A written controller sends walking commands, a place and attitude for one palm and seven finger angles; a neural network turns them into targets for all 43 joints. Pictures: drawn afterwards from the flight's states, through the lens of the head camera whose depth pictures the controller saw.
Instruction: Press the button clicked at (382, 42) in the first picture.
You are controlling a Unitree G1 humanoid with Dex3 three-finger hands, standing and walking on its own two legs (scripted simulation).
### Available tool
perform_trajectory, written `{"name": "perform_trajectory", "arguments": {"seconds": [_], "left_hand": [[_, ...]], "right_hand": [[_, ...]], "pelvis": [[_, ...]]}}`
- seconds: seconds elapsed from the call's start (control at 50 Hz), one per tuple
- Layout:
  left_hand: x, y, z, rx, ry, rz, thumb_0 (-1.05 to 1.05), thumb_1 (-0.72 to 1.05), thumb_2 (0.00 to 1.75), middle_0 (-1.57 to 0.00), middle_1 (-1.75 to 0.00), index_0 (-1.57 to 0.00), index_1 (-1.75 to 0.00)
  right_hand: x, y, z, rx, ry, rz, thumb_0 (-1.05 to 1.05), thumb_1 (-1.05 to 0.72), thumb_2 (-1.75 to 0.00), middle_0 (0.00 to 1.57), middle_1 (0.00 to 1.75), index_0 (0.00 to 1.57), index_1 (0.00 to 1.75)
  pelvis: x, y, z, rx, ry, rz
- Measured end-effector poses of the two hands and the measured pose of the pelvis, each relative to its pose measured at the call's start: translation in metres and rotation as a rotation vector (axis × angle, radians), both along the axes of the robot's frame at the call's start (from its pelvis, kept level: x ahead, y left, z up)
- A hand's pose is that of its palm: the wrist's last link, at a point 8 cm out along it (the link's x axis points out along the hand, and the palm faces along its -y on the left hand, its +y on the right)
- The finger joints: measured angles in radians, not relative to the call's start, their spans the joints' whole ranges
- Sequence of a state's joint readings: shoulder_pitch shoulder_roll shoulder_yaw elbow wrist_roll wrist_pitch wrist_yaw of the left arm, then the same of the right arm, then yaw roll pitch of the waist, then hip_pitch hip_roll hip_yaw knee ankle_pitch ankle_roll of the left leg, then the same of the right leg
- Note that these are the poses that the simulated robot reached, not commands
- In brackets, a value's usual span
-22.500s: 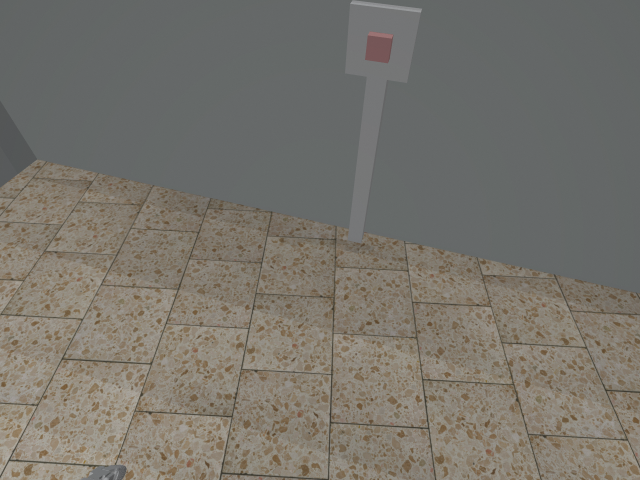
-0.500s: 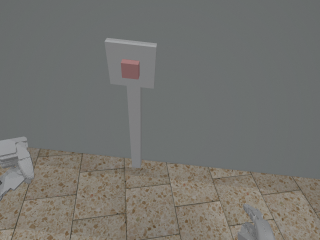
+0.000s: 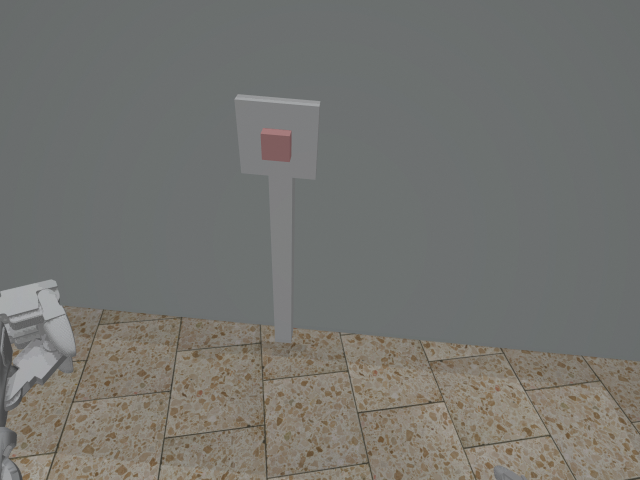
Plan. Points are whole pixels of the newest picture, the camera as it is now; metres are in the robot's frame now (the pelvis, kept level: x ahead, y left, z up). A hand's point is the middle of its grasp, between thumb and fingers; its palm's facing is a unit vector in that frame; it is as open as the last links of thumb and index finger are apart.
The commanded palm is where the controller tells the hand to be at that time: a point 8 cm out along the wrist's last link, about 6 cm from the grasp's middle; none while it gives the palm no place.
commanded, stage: stop stepping back and stand still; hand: left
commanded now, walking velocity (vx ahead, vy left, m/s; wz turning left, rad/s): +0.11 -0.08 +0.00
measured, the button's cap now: (276, 144) +0.78 +0.15 +0.07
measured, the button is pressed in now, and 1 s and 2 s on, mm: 0 0 0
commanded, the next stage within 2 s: let the arm hang, fingers relaxed in 0.74 s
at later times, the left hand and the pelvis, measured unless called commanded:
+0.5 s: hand (69, 356) +0.18 +0.24 +0.17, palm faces +0.44 -0.80 -0.41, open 3.1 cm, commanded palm +0.12 +0.28 +0.19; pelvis -0.01 +0.00 +0.00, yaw +1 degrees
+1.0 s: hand out of the picture +0.14 +0.27 -0.06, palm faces +0.10 -0.91 -0.41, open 3.0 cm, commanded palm none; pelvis -0.02 +0.03 +0.00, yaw +2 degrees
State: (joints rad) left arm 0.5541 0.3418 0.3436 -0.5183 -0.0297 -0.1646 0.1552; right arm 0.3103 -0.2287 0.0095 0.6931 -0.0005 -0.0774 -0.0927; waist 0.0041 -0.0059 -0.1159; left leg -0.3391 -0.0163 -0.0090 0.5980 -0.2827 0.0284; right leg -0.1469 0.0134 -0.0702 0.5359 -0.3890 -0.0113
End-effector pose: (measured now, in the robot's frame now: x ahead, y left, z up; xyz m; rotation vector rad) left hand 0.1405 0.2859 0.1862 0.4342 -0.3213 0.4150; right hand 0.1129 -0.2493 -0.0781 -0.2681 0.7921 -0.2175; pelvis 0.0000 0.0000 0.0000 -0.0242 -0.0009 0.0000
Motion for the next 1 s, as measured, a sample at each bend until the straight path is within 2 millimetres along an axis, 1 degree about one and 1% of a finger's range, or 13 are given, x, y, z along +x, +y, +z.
{"name": "perform_trajectory", "arguments": {"seconds": [0.06, 0.12, 0.22, 0.32, 0.38, 0.46, 0.64, 0.74, 0.84, 0.86, 0.9, 0.94, 1.0], "left_hand": [[0.004, 0.001, -0.006, -0.018, 0.033, 0.001, 0.01, 0.89, 0.90, -1.31, -1.50, -1.31, -1.50], [0.004, -0.012, 0.001, 0.025, 0.064, -0.051, 0.01, 0.89, 0.90, -1.31, -1.50, -1.30, -1.50], [-0.012, -0.034, 0.012, 0.125, 0.107, -0.116, 0.01, 0.89, 0.90, -1.31, -1.50, -1.30, -1.50], [-0.024, -0.027, 0.013, 0.108, 0.103, -0.050, 0.01, 0.89, 0.89, -1.31, -1.50, -1.30, -1.50], [-0.022, -0.017, 0.007, 0.076, 0.098, 0.010, 0.01, 0.89, 0.89, -1.31, -1.50, -1.31, -1.50], [-0.013, -0.008, -0.002, 0.044, 0.084, 0.034, 0.01, 0.89, 0.90, -1.31, -1.50, -1.30, -1.50], [0.010, -0.004, 0.004, 0.098, 0.118, -0.046, 0.01, 0.89, 0.90, -1.31, -1.50, -1.30, -1.50], [0.008, 0.002, 0.004, 0.098, 0.145, -0.057, 0.01, 0.89, 0.89, -1.31, -1.50, -1.30, -1.50], [0.001, 0.013, -0.002, 0.064, 0.171, -0.026, 0.01, 0.89, 0.89, -1.31, -1.50, -1.30, -1.50], [0.002, 0.016, -0.011, 0.067, 0.195, -0.032, 0.01, 0.89, 0.90, -1.31, -1.50, -1.30, -1.50], [0.010, 0.027, -0.056, 0.021, 0.367, -0.029, 0.00, 0.89, 0.90, -1.30, -1.49, -1.30, -1.49], [0.009, 0.036, -0.121, -0.079, 0.618, 0.008, 0.00, 0.90, 0.90, -1.28, -1.48, -1.28, -1.48], [-0.020, 0.030, -0.214, -0.238, 0.991, 0.053, 0.00, 0.90, 0.90, -1.23, -1.42, -1.22, -1.42]], "right_hand": [[-0.010, 0.002, 0.004, 0.006, -0.026, -0.012, 0.02, -0.90, -0.90, 0.20, 0.30, 0.20, 0.30], [-0.017, 0.007, 0.012, 0.039, -0.069, -0.016, 0.02, -0.90, -0.90, 0.20, 0.30, 0.20, 0.30], [-0.021, 0.006, 0.010, 0.084, -0.076, -0.004, 0.01, -0.90, -0.90, 0.20, 0.30, 0.20, 0.30], [-0.020, -0.005, 0.003, 0.067, -0.001, 0.012, 0.01, -0.90, -0.90, 0.20, 0.30, 0.20, 0.30], [-0.013, -0.010, 0.002, 0.039, 0.013, 0.022, 0.01, -0.90, -0.90, 0.20, 0.30, 0.20, 0.30], [0.009, -0.009, -0.001, 0.005, -0.007, 0.040, 0.01, -0.90, -0.90, 0.20, 0.30, 0.20, 0.30], [0.058, 0.030, 0.017, 0.085, -0.132, 0.076, 0.01, -0.91, -0.90, 0.20, 0.30, 0.20, 0.30], [0.064, 0.048, 0.022, 0.109, -0.143, 0.095, 0.01, -0.90, -0.90, 0.20, 0.30, 0.20, 0.30], [0.057, 0.054, 0.021, 0.096, -0.110, 0.102, 0.01, -0.90, -0.90, 0.20, 0.30, 0.20, 0.30], [0.055, 0.053, 0.017, 0.101, -0.105, 0.121, 0.01, -0.90, -0.90, 0.20, 0.30, 0.20, 0.30], [0.050, 0.049, 0.002, 0.106, -0.052, 0.161, 0.01, -0.90, -0.90, 0.20, 0.30, 0.20, 0.30], [0.041, 0.042, -0.014, 0.101, 0.019, 0.165, 0.01, -0.90, -0.90, 0.20, 0.30, 0.20, 0.30], [0.018, 0.033, -0.029, 0.089, 0.113, 0.132, 0.01, -0.90, -0.90, 0.20, 0.30, 0.20, 0.30]], "pelvis": [[-0.011, 0.001, 0.002, 0.027, -0.011, -0.023], [-0.020, -0.005, 0.007, 0.036, -0.008, -0.025], [-0.029, -0.015, 0.008, 0.028, 0.008, -0.013], [-0.023, -0.016, 0.011, 0.043, 0.013, -0.009], [-0.017, -0.013, 0.011, 0.048, 0.009, 0.009], [-0.009, -0.004, 0.003, 0.027, -0.003, 0.028], [-0.003, 0.006, 0.006, 0.029, 0.006, 0.006], [-0.003, 0.011, 0.008, 0.022, 0.015, 0.002], [-0.005, 0.017, 0.010, 0.015, 0.016, 0.007], [-0.007, 0.019, 0.009, 0.013, 0.022, 0.013], [-0.013, 0.024, 0.005, 0.014, 0.031, 0.023], [-0.019, 0.028, 0.001, 0.016, 0.032, 0.029], [-0.025, 0.030, -0.001, 0.019, 0.020, 0.033]]}}
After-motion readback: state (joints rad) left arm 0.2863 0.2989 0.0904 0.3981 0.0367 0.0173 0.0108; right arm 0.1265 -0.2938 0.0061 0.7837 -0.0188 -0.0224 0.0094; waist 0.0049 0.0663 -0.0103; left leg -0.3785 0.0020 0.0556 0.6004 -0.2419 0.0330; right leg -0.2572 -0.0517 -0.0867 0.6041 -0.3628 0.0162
